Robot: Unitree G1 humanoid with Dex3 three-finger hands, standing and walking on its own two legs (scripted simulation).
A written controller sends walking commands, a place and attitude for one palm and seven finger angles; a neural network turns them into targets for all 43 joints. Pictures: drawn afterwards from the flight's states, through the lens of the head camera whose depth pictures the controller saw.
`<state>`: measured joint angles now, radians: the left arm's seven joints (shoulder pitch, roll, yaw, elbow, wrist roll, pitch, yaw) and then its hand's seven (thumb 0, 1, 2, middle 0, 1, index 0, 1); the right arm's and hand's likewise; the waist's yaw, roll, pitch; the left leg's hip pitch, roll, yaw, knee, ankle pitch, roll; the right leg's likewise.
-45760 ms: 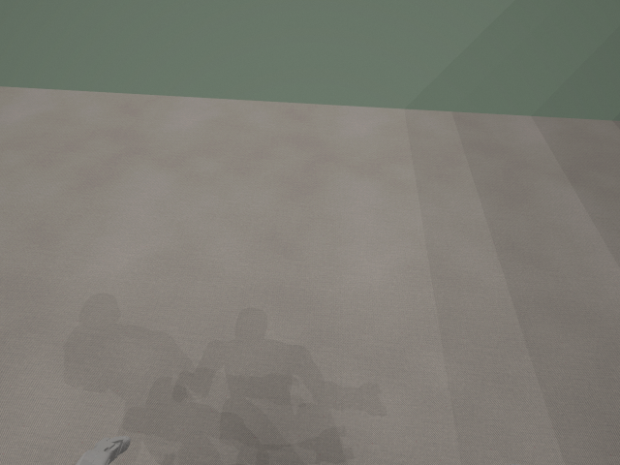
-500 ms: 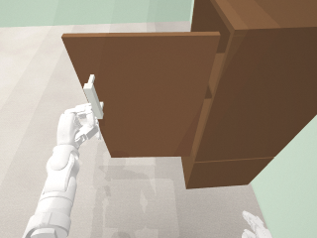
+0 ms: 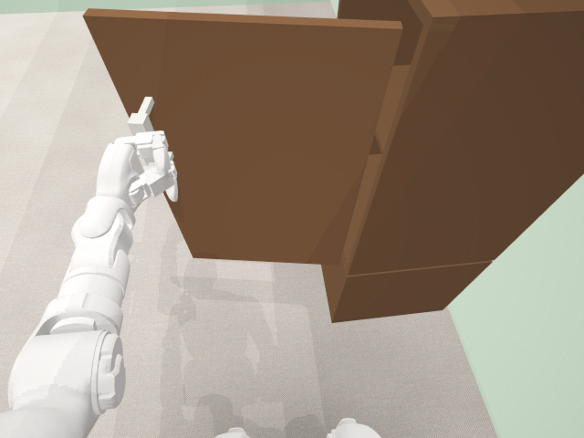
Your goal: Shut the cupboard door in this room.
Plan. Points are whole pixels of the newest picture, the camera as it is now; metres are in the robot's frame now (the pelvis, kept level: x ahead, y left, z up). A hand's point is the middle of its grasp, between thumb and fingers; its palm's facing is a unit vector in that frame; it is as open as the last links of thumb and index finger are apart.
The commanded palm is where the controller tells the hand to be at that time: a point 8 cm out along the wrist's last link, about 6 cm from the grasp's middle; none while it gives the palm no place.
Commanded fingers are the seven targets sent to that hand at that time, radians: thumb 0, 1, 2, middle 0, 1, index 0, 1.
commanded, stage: push the door shut along its arc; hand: left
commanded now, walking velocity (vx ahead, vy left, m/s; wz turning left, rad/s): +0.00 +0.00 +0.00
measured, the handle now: (155, 142) +0.52 +0.20 +0.09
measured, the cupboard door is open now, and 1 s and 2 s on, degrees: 80 71 54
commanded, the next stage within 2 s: pull the fist back off the door in 1.28 s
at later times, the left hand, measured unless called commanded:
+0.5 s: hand (207, 143) +0.51 +0.12 +0.10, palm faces -0.26 -0.97 +0.00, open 3.1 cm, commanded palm +0.50 +0.17 +0.09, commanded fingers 0.00 0.90 0.90 -1.30 -1.50 -1.30 -1.50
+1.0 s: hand (220, 127) +0.53 +0.10 +0.11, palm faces -0.35 -0.94 -0.01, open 3.1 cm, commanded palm +0.55 +0.14 +0.09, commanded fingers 0.00 0.90 0.90 -1.30 -1.50 -1.30 -1.50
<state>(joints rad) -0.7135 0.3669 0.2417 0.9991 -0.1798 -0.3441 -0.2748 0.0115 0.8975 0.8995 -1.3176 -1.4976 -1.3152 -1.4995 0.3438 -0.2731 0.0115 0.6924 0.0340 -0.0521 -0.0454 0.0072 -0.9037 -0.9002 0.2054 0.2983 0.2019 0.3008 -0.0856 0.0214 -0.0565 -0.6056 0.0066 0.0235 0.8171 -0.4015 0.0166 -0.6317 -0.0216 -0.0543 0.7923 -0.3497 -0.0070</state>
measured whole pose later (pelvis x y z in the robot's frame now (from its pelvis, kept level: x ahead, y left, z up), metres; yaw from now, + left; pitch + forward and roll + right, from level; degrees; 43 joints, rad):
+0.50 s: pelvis +0.00 +0.01 -0.01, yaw -1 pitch +16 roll -1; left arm -1.00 0.44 0.27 1.22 -0.13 -0.31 -0.37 0.01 0.90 0.90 -1.30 -1.50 -1.30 -1.50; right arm 0.39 -0.28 0.03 0.68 0.01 -0.04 -0.03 0.00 -0.90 -0.90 0.21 0.30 0.20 0.30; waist -0.18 0.03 -0.07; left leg -0.76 0.02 0.03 0.89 -0.42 0.03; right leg -0.77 -0.01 -0.05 0.84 -0.35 0.00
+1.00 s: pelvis +0.00 +0.00 -0.02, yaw -1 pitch +19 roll -2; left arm -1.15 0.52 0.25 1.29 -0.12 -0.26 -0.45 0.01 0.91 0.94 -1.30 -1.50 -1.29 -1.50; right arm 0.41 -0.29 0.03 0.68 0.00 -0.02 -0.04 0.00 -0.90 -0.90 0.21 0.30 0.20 0.30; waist -0.21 0.04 -0.06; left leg -0.83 0.03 0.01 0.94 -0.44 0.02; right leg -0.84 0.00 -0.06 0.86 -0.36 -0.01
